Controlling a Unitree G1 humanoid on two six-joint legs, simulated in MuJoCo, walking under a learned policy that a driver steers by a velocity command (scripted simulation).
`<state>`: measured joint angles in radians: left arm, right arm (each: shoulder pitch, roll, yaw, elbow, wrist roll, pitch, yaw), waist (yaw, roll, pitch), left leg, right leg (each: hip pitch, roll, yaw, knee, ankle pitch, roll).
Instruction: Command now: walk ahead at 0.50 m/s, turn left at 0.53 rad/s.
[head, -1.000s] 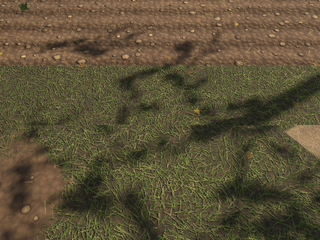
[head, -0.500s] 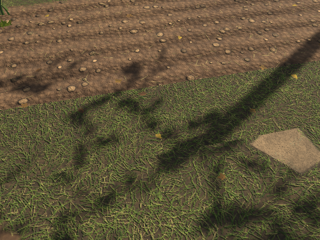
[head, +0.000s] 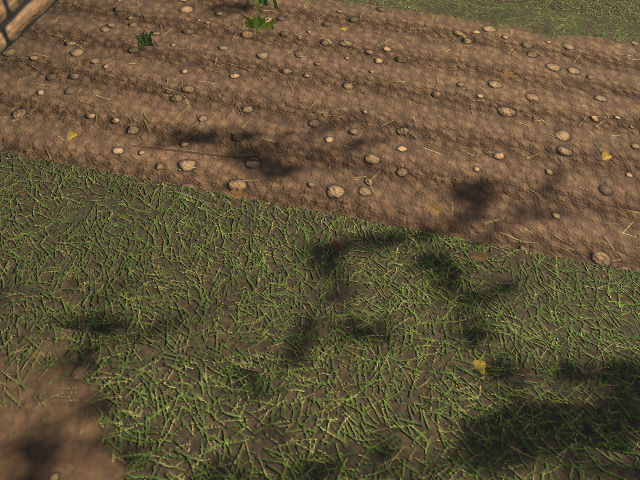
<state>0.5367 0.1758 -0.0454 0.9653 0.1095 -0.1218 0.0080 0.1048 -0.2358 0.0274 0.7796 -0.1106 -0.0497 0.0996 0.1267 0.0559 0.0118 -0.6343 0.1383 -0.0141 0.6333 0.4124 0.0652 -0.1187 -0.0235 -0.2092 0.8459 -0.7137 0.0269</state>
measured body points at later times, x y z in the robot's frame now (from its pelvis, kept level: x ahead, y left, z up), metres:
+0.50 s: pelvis +0.33 +0.07 -0.12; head +0.35 +0.07 +0.33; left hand +0.52 +0.31 -0.22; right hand +0.33 -0.17 -0.27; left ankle +0.20 +0.14 -0.86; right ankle +0.57 -0.03 -0.81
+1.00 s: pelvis +0.66 +0.06 -0.15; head +0.67 +0.06 +0.30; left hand +0.62 +0.29 -0.29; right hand +0.85 -0.15 -0.24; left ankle +0.79 +0.22 -0.82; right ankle +0.57 -0.01 -0.86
